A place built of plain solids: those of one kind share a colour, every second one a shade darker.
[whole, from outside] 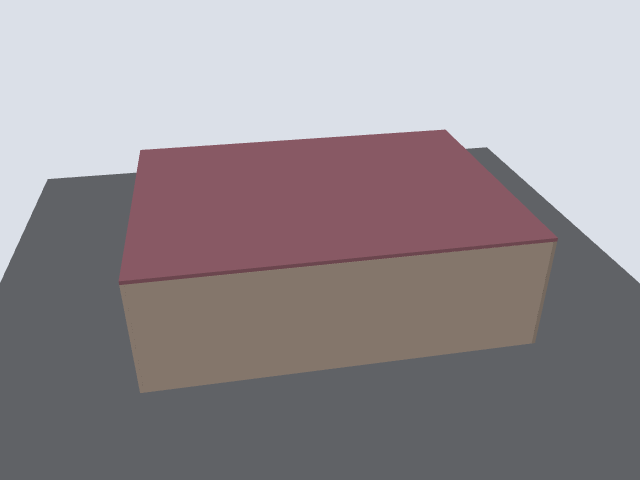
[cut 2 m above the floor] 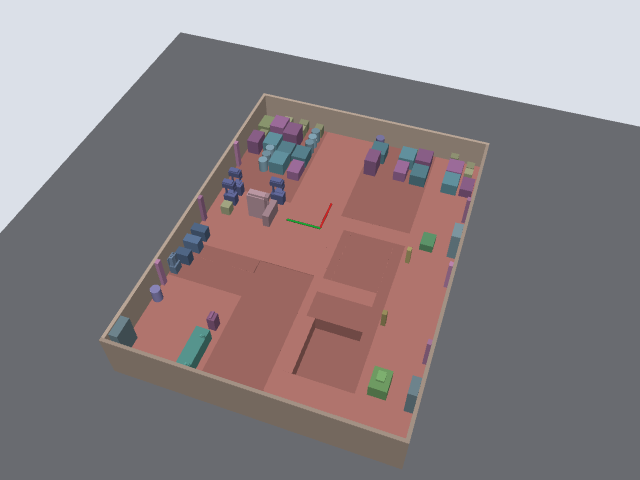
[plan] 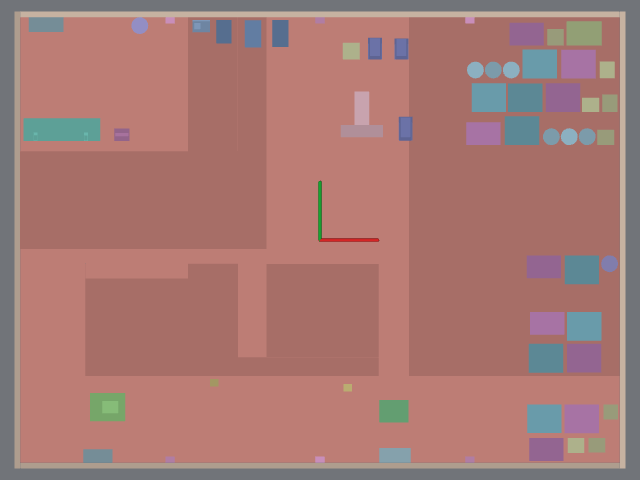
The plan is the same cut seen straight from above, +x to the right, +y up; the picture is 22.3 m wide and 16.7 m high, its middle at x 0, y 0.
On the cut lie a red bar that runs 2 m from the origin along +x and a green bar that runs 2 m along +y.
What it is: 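A machine and fitters' shop under lamps; one hall, a truck gangway, bays of machines, benches and stores, erecting floors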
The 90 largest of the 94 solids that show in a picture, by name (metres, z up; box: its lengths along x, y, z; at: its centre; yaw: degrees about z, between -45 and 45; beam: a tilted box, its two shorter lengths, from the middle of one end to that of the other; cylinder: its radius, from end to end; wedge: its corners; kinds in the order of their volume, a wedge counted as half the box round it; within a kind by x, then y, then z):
{
 "floor_1": {"box": [2.27, 15.51, 1.18], "at": [-9.3, 0.0, 0.54]},
 "floor_2": {"box": [7.58, 3.4, 1.18], "at": [-6.64, 1.39, 0.54]},
 "floor_3": {"box": [3.59, 2.76, 0.17], "at": [-6.38, -2.71, 0.04]},
 "floor_4": {"box": [3.57, 9.09, 1.18], "at": [-6.38, 3.21, 0.54]},
 "floor_5": {"box": [12.48, 0.66, 1.18], "at": [-4.19, -4.4, 0.54]},
 "floor_6": {"box": [12.48, 0.51, 1.18], "at": [-4.19, -1.08, 0.54]},
 "floor_7": {"box": [1.73, 15.51, 1.18], "at": [-3.72, 0.0, 0.54]},
 "floor_8": {"box": [0.99, 7.44, 1.18], "at": [-2.36, -4.03, 0.54]},
 "floor_9": {"box": [1.01, 3.42, 1.13], "at": [-2.36, 1.39, 0.52]},
 "floor_10": {"box": [0.99, 4.66, 1.18], "at": [-2.36, 5.42, 0.54]},
 "floor_11": {"box": [6.64, 2.74, 1.18], "at": [-1.27, -2.71, 0.54]},
 "floor_12": {"box": [20.87, 3.02, 1.18], "at": [0.0, -6.24, 0.54]},
 "floor_13": {"box": [20.87, 0.52, 1.18], "at": [0.0, -0.57, 0.54]},
 "floor_14": {"box": [20.87, 4.66, 1.18], "at": [0.0, 5.42, 0.54]},
 "floor_15": {"box": [3.91, 15.51, 1.18], "at": [0.09, 0.0, 0.54]},
 "floor_16": {"box": [1.06, 3.92, 1.18], "at": [2.57, -2.78, 0.54]},
 "floor_17": {"box": [12.3, 3.4, 1.18], "at": [4.29, 1.39, 0.54]},
 "floor_18": {"box": [7.34, 3.9, 1.18], "at": [6.76, -2.78, 0.54]},
 "floor_19": {"box": [7.34, 15.51, 1.18], "at": [6.76, 0.0, 0.54]},
 "wall_1": {"box": [0.2, 15.91, 6.56], "at": [-10.53, 0.0, 3.23]},
 "wall_2": {"box": [20.87, 0.2, 6.56], "at": [0.0, -7.85, 3.23]},
 "wall_3": {"box": [20.87, 0.2, 6.56], "at": [0.0, 7.85, 3.23]},
 "wall_4": {"box": [0.2, 15.91, 6.56], "at": [10.53, 0.0, 3.23]},
 "roof_1": {"box": [21.27, 15.91, 0.2], "at": [0.0, 0.0, 6.61]},
 "pallet_1": {"box": [1.2, 0.8, 0.7], "at": [5.68, 3.7, 1.48]},
 "pallet_2": {"box": [1.2, 0.8, 1.07], "at": [7.19, 7.16, 1.66]},
 "pallet_3": {"box": [1.2, 0.8, 1.25], "at": [7.79, -0.93, 1.75]},
 "pallet_4": {"box": [1.2, 0.8, 0.64], "at": [7.88, -7.29, 1.45]},
 "pallet_5": {"box": [1.2, 0.8, 0.75], "at": [7.91, -2.9, 1.5]},
 "pallet_6": {"box": [1.2, 1.0, 1.35], "at": [8.45, 4.95, 1.8]},
 "pallet_7": {"box": [1.2, 1.0, 1.22], "at": [9.0, 6.12, 1.74]},
 "pallet_8": {"box": [1.2, 1.0, 0.81], "at": [9.11, -6.22, 1.53]},
 "pallet_9": {"box": [1.2, 1.0, 1.0], "at": [9.19, -4.11, 1.63]},
 "stillage_1": {"box": [1.2, 1.0, 0.92], "at": [5.88, 4.96, 1.59]},
 "stillage_2": {"box": [1.2, 1.01, 0.8], "at": [7.03, 3.81, 1.53]},
 "stillage_3": {"box": [1.2, 0.99, 0.74], "at": [7.14, 4.95, 1.5]},
 "stillage_4": {"box": [1.2, 1.01, 0.79], "at": [7.65, 6.13, 1.52]},
 "stillage_5": {"box": [1.2, 0.99, 0.83], "at": [7.8, -6.22, 1.54]},
 "stillage_6": {"box": [1.2, 1.01, 0.83], "at": [7.86, -4.12, 1.54]},
 "stillage_7": {"box": [1.2, 1.01, 0.84], "at": [9.11, -1.04, 1.55]},
 "stillage_8": {"box": [1.2, 1.01, 0.86], "at": [9.19, -3.01, 1.56]},
 "cabinet_1": {"box": [1.21, 0.52, 1.91], "at": [-9.53, 7.49, 2.08]},
 "cabinet_2": {"box": [1.02, 0.48, 1.89], "at": [-7.72, -7.52, 2.07]},
 "cabinet_3": {"box": [1.09, 0.52, 1.92], "at": [2.61, -7.49, 2.09]},
 "pier_1": {"box": [0.33, 0.22, 5.38], "at": [-5.22, -7.64, 3.82]},
 "pier_2": {"box": [0.33, 0.22, 5.38], "at": [-5.22, 7.64, 3.82]},
 "pier_3": {"box": [0.33, 0.22, 5.38], "at": [0.0, -7.64, 3.82]},
 "pier_4": {"box": [0.33, 0.22, 5.38], "at": [0.0, 7.64, 3.82]},
 "pier_5": {"box": [0.33, 0.22, 5.38], "at": [5.22, -7.64, 3.82]},
 "pier_6": {"box": [0.33, 0.22, 5.38], "at": [5.22, 7.64, 3.82]},
 "binsmall_1": {"box": [0.59, 0.58, 0.67], "at": [1.09, 6.57, 1.46]},
 "binsmall_2": {"box": [0.57, 0.58, 0.67], "at": [8.19, 7.05, 1.46]},
 "binsmall_3": {"box": [0.57, 0.53, 0.78], "at": [8.9, -7.15, 1.52]},
 "binsmall_4": {"box": [0.61, 0.5, 0.73], "at": [9.42, 4.7, 1.49]},
 "binsmall_5": {"box": [0.59, 0.51, 0.69], "at": [9.63, -7.14, 1.47]},
 "binsmall_6": {"box": [0.59, 0.53, 0.74], "at": [9.94, 3.57, 1.5]},
 "binsmall_7": {"box": [0.52, 0.59, 0.73], "at": [10.0, 5.92, 1.49]},
 "binsmall_8": {"box": [0.54, 0.61, 0.71], "at": [10.09, 4.76, 1.48]},
 "binsmall_9": {"box": [0.5, 0.52, 0.74], "at": [10.12, -5.98, 1.5]},
 "bench_1": {"box": [2.67, 0.8, 0.87], "at": [-8.98, 3.84, 1.56]},
 "mill_1": {"box": [1.47, 0.43, 0.94], "at": [1.46, 3.79, 1.6]},
 "mill_2": {"box": [0.4, 0.24, 0.3], "at": [1.46, 3.88, 2.99]},
 "mill_3": {"box": [0.4, 1.06, 0.18], "at": [1.46, 4.53, 3.05]},
 "mill_4": {"box": [0.52, 1.16, 1.83], "at": [1.46, 4.58, 2.04]},
 "drums_1": {"cylinder": 0.29, "from": [5.41, 5.91, 1.13], "to": [5.41, 5.91, 2.01]},
 "drums_2": {"cylinder": 0.29, "from": [6.03, 5.91, 1.13], "to": [6.03, 5.91, 2.01]},
 "drums_3": {"cylinder": 0.29, "from": [6.65, 5.91, 1.13], "to": [6.65, 5.91, 2.01]},
 "drums_4": {"cylinder": 0.29, "from": [8.05, 3.59, 1.13], "to": [8.05, 3.59, 2.01]},
 "drums_5": {"cylinder": 0.29, "from": [8.67, 3.59, 1.13], "to": [8.67, 3.59, 2.01]},
 "drums_6": {"cylinder": 0.29, "from": [9.3, 3.59, 1.13], "to": [9.3, 3.59, 2.01]},
 "welder_1": {"box": [0.53, 0.82, 0.88], "at": [-3.35, 7.24, 1.57]},
 "welder_2": {"box": [0.58, 0.96, 0.9], "at": [-2.33, 7.17, 1.58]},
 "welder_3": {"box": [0.56, 0.94, 0.85], "at": [-1.38, 7.18, 1.55]},
 "drill_1": {"box": [0.49, 0.76, 0.74], "at": [1.92, 6.66, 1.5]},
 "drill_2": {"box": [0.45, 0.74, 0.34], "at": [1.92, 6.67, 2.71]},
 "drill_3": {"box": [0.48, 0.73, 0.74], "at": [2.83, 6.64, 1.5]},
 "drill_4": {"box": [0.44, 0.71, 0.34], "at": [2.83, 6.65, 2.87]},
 "drill_5": {"box": [0.48, 0.83, 0.74], "at": [2.98, 3.87, 1.5]},
 "drill_6": {"box": [0.44, 0.81, 0.34], "at": [2.98, 3.88, 2.79]},
 "enginestand_1": {"box": [1.23, 0.98, 0.87], "at": [-7.39, -5.81, 1.56]},
 "enginestand_2": {"box": [0.55, 0.43, 0.15], "at": [-7.3, -5.81, 2.08]},
 "swarfbin_1": {"box": [1.24, 0.85, 0.8], "at": [9.19, 7.19, 1.53]},
 "drum_1": {"cylinder": 0.29, "from": [-6.27, 7.46, 1.13], "to": [-6.27, 7.46, 2.01]},
 "drum_2": {"cylinder": 0.29, "from": [10.08, -0.83, 1.13], "to": [10.08, -0.83, 2.01]},
 "platestack_1": {"box": [1.01, 0.79, 0.54], "at": [2.57, -5.96, 1.4]},
 "pedgrinder_1": {"box": [0.53, 0.44, 0.98], "at": [-6.89, 3.66, 1.62]},
 "gastrolley_1": {"box": [0.22, 0.22, 0.75], "at": [-4.27, 7.44, 2.12]},
 "gastrolley_2": {"box": [0.61, 0.42, 0.62], "at": [-4.13, 7.44, 1.44]},
 "pendant_1": {"box": [0.3, 0.26, 1.1], "at": [-3.68, -4.97, 1.68]},
 "pendant_2": {"box": [0.3, 0.26, 1.16], "at": [0.97, -5.14, 1.71]}
}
